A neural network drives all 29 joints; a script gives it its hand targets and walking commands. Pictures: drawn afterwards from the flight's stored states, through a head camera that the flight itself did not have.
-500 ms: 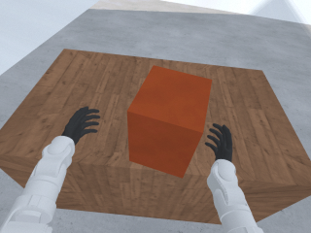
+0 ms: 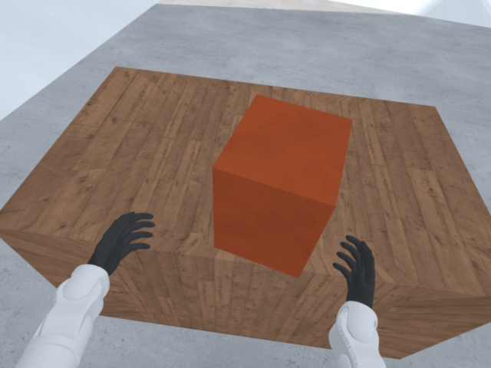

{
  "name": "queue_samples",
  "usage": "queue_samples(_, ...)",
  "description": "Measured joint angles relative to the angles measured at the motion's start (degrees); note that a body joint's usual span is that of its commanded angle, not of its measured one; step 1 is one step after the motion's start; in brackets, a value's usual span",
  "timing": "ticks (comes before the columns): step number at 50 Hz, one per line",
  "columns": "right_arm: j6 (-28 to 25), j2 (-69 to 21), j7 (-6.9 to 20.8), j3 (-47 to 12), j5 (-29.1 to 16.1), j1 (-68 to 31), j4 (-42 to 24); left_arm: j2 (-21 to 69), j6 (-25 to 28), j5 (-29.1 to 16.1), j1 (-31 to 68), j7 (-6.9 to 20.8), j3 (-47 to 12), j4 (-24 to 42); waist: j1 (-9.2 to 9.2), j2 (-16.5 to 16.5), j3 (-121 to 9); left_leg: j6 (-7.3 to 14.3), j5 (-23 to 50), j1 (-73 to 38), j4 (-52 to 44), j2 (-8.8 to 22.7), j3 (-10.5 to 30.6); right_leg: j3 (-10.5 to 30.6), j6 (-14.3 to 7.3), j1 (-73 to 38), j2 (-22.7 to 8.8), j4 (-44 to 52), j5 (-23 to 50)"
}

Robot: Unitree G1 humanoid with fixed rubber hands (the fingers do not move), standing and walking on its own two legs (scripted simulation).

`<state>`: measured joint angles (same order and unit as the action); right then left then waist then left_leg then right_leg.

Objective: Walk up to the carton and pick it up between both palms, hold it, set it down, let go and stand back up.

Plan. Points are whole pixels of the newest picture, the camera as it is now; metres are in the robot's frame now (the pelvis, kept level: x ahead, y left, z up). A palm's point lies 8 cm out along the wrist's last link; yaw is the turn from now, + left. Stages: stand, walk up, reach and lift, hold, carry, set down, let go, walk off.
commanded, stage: set down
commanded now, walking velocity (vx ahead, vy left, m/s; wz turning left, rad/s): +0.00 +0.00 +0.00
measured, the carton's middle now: (278, 188) +0.45 -0.05 -0.01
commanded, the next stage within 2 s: let go in 1.74 s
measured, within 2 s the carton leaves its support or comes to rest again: neither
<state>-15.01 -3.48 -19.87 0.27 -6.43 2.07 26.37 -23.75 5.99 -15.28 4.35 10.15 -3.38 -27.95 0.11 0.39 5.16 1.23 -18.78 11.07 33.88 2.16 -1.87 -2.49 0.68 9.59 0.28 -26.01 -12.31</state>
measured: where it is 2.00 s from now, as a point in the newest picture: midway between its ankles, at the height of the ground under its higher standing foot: outside the picture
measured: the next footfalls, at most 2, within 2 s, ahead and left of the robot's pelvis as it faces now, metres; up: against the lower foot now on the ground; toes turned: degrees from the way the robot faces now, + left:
none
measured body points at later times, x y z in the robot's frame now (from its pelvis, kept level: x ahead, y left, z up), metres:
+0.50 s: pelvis +0.01 +0.00 +0.00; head +0.03 +0.02 +0.45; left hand +0.24 +0.24 -0.02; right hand +0.21 -0.18 -0.03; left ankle +0.00 +0.09 -0.73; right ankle +0.02 -0.14 -0.73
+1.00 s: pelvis +0.03 -0.02 +0.01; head +0.02 -0.01 +0.46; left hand +0.21 +0.21 -0.05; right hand +0.19 -0.23 -0.05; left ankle +0.00 +0.09 -0.73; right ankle +0.02 -0.14 -0.73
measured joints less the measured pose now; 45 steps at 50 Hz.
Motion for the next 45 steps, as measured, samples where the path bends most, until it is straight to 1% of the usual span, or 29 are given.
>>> queue_samples(3,0.51,0.28,-0.35,0.13,-0.36,-1.02,-0.41,-0.38,-0.13,-0.16,0.81,-0.31,-0.22,0.41,0.11,0.08,0.55,0.00,0.14,-0.74,-0.43,-0.05,-0.15,0.15,0.01,-0.62,-0.04,0.30,0.10)
queue_samples(8,-1.33,0.50,-0.55,-1.21,-1.21,1.10,-1.01,0.84,-0.38,2.11,-0.36,0.87,1.54,2.04,0.00,-0.27,0.82,-0.16,-0.01,-2.22,-1.13,0.24,-0.51,0.52,-0.01,-2.11,0.28,1.40,0.32)
queue_samples(15,-7.18,-0.19,-0.11,-1.57,-0.66,7.41,-0.12,2.70,0.64,4.53,-5.42,2.67,3.21,4.36,-0.80,-1.14,1.25,-0.31,-1.22,-1.16,0.63,0.80,-0.50,0.55,0.11,-1.19,0.76,0.15,-0.53)
queue_samples(18,-9.81,-0.53,0.37,-1.52,-0.37,9.32,0.42,2.55,1.91,4.60,-7.64,3.09,3.30,5.09,-1.24,-1.34,1.61,-0.36,-1.70,0.04,1.78,0.93,-0.39,0.47,0.08,0.02,0.84,-1.05,-1.04)
queue_samples(21,-11.10,-0.70,1.20,-1.24,0.11,10.08,0.94,1.90,3.01,3.93,-9.40,2.90,2.80,5.65,-1.62,-1.38,2.05,-0.34,-1.92,0.78,2.43,0.90,-0.33,0.42,-0.11,0.84,0.81,-1.92,-1.42)
queue_samples(26,-9.72,0.26,3.37,-0.11,0.88,8.65,2.06,0.92,3.92,2.26,-11.12,1.19,0.79,5.42,-1.58,-1.13,2.19,-0.20,-1.42,-0.07,1.22,0.48,-0.38,0.46,-0.57,0.26,0.46,-1.41,-1.38)
queue_samples(31,-7.65,2.37,5.42,0.40,0.50,7.23,3.76,1.31,4.12,2.34,-12.19,0.00,-0.27,4.14,-1.31,-0.89,1.36,-0.22,-0.54,-2.59,-1.50,0.07,-0.61,0.65,-0.75,-1.97,0.17,0.70,-0.82)
queue_samples(38,-5.35,4.88,7.96,0.35,0.08,8.73,5.08,3.04,3.04,4.07,-14.00,-0.71,0.04,2.75,-1.22,-0.89,0.44,-0.43,0.24,-6.07,-4.76,-0.06,-0.95,0.95,-0.67,-5.05,0.13,3.32,-0.29)
queue_samples(41,-5.08,5.96,10.30,0.10,0.35,10.42,5.88,4.49,1.57,5.99,-15.54,-2.07,0.79,3.29,-1.58,-0.95,-0.50,-0.75,0.55,-6.98,-6.03,0.02,-1.25,1.24,-1.04,-5.55,0.25,3.94,-0.26)
queue_samples(45,-3.80,7.49,12.59,0.23,1.61,12.48,6.45,6.61,-0.84,8.06,-17.52,-3.17,1.45,2.97,-1.60,-0.88,-1.15,-1.03,1.22,-8.52,-8.01,-0.03,-1.35,1.33,-0.68,-6.62,0.23,4.95,-0.07)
